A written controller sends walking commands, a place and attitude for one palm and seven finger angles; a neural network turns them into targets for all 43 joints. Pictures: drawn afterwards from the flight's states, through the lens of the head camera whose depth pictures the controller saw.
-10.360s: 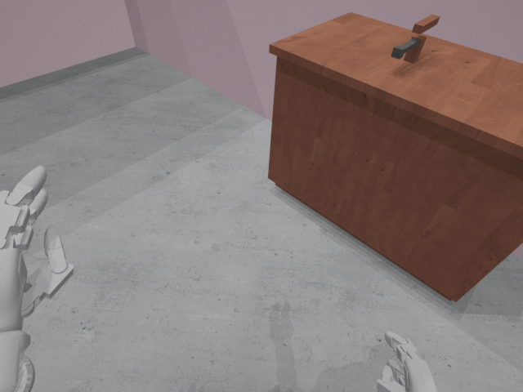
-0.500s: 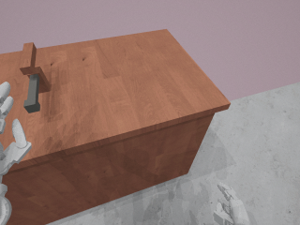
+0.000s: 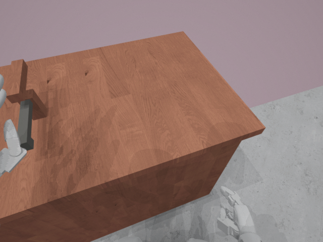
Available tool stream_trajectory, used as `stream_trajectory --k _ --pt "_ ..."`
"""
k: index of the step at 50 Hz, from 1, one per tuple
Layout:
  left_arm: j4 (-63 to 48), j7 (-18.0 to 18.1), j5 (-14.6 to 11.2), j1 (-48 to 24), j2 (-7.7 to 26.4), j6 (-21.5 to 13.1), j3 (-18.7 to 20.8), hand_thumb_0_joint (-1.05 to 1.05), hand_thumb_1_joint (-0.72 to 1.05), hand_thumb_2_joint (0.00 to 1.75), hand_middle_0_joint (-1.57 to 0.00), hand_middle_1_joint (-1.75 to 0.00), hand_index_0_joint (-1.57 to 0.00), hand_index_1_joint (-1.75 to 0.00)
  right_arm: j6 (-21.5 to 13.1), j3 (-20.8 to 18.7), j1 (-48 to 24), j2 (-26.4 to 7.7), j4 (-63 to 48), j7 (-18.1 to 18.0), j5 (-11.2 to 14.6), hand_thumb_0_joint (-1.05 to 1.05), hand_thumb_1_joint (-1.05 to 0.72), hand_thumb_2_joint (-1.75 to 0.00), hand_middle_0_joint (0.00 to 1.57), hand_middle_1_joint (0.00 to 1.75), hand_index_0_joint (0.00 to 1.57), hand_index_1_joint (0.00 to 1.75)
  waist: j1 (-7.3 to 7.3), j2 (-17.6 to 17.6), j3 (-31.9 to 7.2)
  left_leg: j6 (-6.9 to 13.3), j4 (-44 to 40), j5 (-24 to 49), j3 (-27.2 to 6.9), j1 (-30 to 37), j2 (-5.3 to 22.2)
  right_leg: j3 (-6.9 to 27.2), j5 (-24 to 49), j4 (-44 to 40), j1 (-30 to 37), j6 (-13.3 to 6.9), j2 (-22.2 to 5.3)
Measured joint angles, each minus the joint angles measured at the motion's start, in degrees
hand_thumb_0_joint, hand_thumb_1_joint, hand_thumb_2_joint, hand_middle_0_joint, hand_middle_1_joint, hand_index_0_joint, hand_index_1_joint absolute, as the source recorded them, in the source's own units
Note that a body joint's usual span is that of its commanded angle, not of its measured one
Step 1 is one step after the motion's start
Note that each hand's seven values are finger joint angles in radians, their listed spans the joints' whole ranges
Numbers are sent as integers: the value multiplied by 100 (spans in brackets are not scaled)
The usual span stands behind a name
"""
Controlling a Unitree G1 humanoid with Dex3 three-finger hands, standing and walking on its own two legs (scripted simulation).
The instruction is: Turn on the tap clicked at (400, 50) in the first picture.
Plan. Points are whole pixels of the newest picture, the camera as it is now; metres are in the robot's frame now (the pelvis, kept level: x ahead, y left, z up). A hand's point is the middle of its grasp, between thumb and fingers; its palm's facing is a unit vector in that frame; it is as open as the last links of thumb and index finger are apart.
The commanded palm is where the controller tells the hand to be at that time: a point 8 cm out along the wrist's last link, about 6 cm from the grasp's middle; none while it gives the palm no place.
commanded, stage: come to a stop and stand still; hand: left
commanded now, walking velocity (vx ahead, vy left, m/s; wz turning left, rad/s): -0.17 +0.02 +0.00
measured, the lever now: (23, 143) +0.29 +0.32 +0.10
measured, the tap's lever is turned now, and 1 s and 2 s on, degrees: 0 0 0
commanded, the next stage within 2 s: look again from close up in 0.84 s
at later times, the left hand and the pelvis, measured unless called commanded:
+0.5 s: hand out of the picture +0.22 +0.28 +0.23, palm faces +0.44 -0.76 -0.48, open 7.4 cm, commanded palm +0.15 +0.31 +0.19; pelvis +0.00 +0.02 +0.01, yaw +3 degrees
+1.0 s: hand out of the picture +0.23 +0.28 +0.20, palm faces +0.40 -0.81 -0.42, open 7.4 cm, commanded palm +0.16 +0.31 +0.19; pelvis +0.01 +0.02 +0.01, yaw +2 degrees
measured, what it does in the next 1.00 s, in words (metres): stands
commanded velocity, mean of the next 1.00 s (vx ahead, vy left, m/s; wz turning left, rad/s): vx -0.05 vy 0.00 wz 0.00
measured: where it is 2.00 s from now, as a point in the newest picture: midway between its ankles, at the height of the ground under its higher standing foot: outside the picture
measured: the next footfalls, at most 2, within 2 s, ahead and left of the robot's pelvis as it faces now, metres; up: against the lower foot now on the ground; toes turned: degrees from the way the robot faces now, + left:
none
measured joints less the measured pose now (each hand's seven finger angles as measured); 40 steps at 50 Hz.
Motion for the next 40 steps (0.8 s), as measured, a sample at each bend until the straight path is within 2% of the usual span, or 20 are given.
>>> stream_trajectory --k 2,5,8,10,13,16,18,22,23,25,27,28,30,32,34,37,40 --pt "93 -31 16 212 -42 8 -59 1 88 90 -21 -30 -21 -30 34 -7 60 -88 84 -50 -24 2 -91 -89 20 30 20 30 17 277 -123 -51 -23 -64 -98 47 149 -98 207 -340 192 -183 165" --pt "364 -4 -21 314 -148 178 -122 1 88 90 -21 -30 -21 -30 131 -76 148 -214 228 -102 24 2 -91 -89 20 30 20 30 125 394 -396 -199 81 -184 -332 46 132 -76 271 -660 298 -260 254" --pt "807 69 -19 142 -346 342 -239 1 88 90 -21 -30 -21 -30 198 -151 190 -386 346 -193 40 2 -91 -89 20 30 20 30 175 385 -591 -244 34 -221 -524 165 115 -53 298 -807 323 -237 269" --pt "1061 125 -2 -77 -486 431 -363 1 88 90 -21 -30 -21 -30 226 -212 163 -518 406 -266 29 2 -91 -89 20 30 20 30 160 372 -611 -186 -199 -327 -590 275 95 -96 295 -838 332 -202 260" --pt "1133 180 18 -287 -623 568 -551 1 89 90 -21 -30 -21 -30 316 -281 30 -622 406 -344 22 2 -91 -89 20 30 20 30 152 201 -461 -76 -341 -237 -575 358 26 -83 332 -883 378 -143 192" --pt "730 195 -1 -204 -570 606 -669 1 89 90 -21 -30 -21 -30 375 -308 -106 -629 221 -404 14 2 -91 -89 20 30 20 30 92 14 -304 -59 -434 -144 -543 392 -22 -53 400 -921 386 -99 143" --pt "373 182 -15 -78 -423 529 -659 1 89 90 -21 -30 -21 -30 369 -321 -168 -591 79 -423 7 2 -91 -89 20 30 20 30 58 -70 -256 -44 -452 -100 -538 364 -35 -49 459 -964 370 -83 130" --pt "-31 171 -52 183 -67 256 -396 1 88 90 -21 -30 -21 -30 349 -304 -197 -448 -87 -430 1 2 -91 -89 20 30 20 30 55 -138 -320 -21 -523 -5 -530 331 -55 -41 585 -1088 364 -56 111" --pt "71 129 -14 -79 242 177 -402 1 88 90 -21 -30 -21 -30 359 -171 -25 -512 -282 -568 111 2 -91 -89 19 30 20 30 137 -94 -290 -7 -496 9 -591 325 -56 -25 533 -1077 398 54 148" --pt "573 -72 122 -967 872 -157 -146 1 88 90 -22 -30 -22 -30 177 -43 313 -520 -454 -551 223 2 -91 -89 19 30 20 30 299 -85 -386 7 -352 11 -734 149 -108 -92 252 -858 248 95 131" --pt "1140 -49 92 -1627 1150 -414 238 1 88 90 -22 -30 -22 -30 102 129 402 -492 -402 -348 196 2 -91 -89 19 30 20 30 359 -123 -488 5 -285 13 -742 51 -139 -102 232 -742 127 37 102" --pt "1420 -29 28 -1803 1172 -511 394 1 88 90 -22 -30 -22 -30 71 197 419 -488 -362 -237 181 2 -91 -89 20 30 20 30 360 -112 -549 7 -262 8 -714 13 -141 -82 254 -702 70 15 97" --pt "1827 2 -70 -1801 1011 -558 538 1 88 90 -21 -30 -21 -30 11 235 504 -491 -350 -31 163 2 -91 -89 20 30 20 30 347 -46 -672 29 -284 9 -607 -1 -160 -31 321 -648 -14 -5 45" --pt "1976 -19 -126 -1448 651 -527 398 1 89 90 -20 -30 -21 -30 -82 187 624 -513 -345 133 186 2 -91 -89 20 30 20 30 336 49 -739 71 -359 25 -478 52 -195 45 371 -612 -50 19 -20" --pt "1983 -90 -120 -958 203 -473 22 1 90 90 -20 -30 -20 -30 -148 126 697 -527 -260 231 215 2 -90 -89 20 30 20 30 319 106 -725 110 -452 43 -359 161 -239 148 425 -583 -32 57 -70" --pt "1890 -243 33 -382 -324 -367 -638 1 90 90 -20 -30 -20 -30 -177 77 774 -507 -74 247 169 2 -90 -89 20 30 20 30 279 62 -636 114 -470 29 -305 235 -255 198 422 -542 3 69 -87" --pt "1715 -313 200 -253 -355 -284 -920 1 89 90 -20 -30 -21 -30 -143 100 759 -436 153 179 74 2 -91 -89 20 30 20 30 243 -168 -489 83 -397 -2 -374 203 -218 123 381 -530 21 29 -56"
